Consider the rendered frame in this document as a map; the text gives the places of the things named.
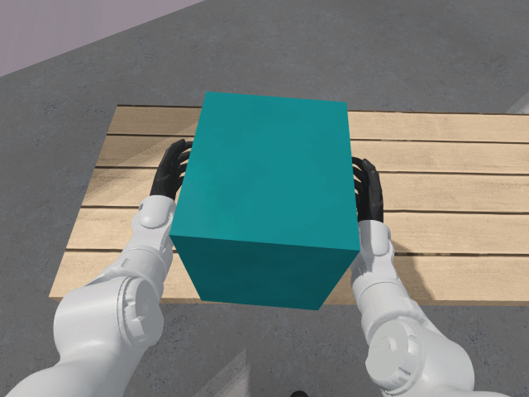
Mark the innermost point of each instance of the right robot forearm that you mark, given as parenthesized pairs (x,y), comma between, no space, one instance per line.
(378,291)

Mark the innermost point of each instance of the robot left upper arm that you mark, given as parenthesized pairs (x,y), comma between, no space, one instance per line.
(102,331)

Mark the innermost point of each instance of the carton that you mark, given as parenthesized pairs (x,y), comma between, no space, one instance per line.
(266,213)

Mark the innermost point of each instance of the left robot forearm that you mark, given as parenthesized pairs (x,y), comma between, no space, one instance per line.
(149,252)

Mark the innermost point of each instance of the robot right upper arm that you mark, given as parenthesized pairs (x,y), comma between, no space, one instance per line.
(407,360)

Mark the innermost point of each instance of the table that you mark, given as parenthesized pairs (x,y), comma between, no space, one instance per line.
(455,188)

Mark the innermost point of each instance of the left robot hand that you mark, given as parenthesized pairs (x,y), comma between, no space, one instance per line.
(167,181)

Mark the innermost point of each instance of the right robot hand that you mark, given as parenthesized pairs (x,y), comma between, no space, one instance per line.
(369,200)

